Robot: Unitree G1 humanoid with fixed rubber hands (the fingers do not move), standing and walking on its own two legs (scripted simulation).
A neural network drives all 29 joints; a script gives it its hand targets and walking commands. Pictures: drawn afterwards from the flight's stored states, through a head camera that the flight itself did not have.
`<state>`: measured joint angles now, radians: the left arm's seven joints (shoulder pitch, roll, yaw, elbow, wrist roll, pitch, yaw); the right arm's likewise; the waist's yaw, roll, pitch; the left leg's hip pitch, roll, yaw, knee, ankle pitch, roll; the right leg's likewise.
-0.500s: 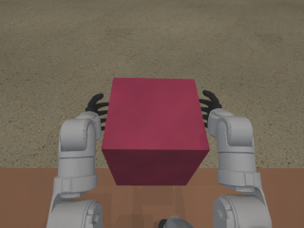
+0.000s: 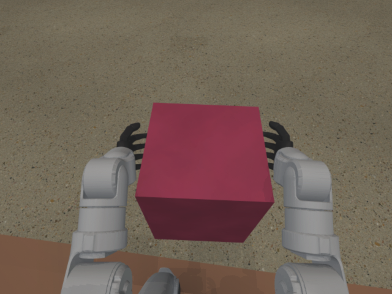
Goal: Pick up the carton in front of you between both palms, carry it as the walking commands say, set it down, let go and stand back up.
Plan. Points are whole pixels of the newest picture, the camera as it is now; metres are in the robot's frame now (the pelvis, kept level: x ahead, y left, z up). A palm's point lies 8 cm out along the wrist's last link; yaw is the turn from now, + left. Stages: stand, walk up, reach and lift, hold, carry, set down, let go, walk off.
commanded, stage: carry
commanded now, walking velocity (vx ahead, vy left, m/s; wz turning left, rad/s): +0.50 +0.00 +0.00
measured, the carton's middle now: (202, 178) +0.35 +0.02 +0.02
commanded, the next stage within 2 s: none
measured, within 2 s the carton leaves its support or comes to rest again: neither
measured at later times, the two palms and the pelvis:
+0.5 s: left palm (160, 76) +0.66 +0.16 +0.06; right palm (266, 79) +0.65 -0.14 +0.07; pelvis +0.30 +0.03 -0.04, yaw -1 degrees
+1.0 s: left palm (173, 37) +0.94 +0.16 +0.04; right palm (254, 36) +0.96 -0.14 +0.04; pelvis +0.60 +0.00 -0.05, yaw +1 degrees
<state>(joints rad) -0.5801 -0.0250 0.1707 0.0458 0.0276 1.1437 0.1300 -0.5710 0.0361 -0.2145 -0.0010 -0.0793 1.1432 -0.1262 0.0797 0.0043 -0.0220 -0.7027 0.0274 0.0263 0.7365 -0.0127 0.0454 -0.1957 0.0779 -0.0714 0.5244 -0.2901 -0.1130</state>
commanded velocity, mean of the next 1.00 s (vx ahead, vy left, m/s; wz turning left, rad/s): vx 0.50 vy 0.00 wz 0.00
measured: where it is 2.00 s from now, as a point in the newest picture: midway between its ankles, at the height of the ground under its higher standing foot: (207, 132)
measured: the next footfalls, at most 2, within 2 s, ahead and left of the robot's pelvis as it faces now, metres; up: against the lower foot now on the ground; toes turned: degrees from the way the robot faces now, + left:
left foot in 0.12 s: +0.26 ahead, +0.07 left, -0.04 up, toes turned +1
right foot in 0.66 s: +0.61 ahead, -0.05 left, -0.06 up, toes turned -5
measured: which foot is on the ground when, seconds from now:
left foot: up 0.00-0.10, down 0.12-0.66, up 0.68-1.00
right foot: down 0.00-0.14, up 0.16-0.64, down 0.66-1.00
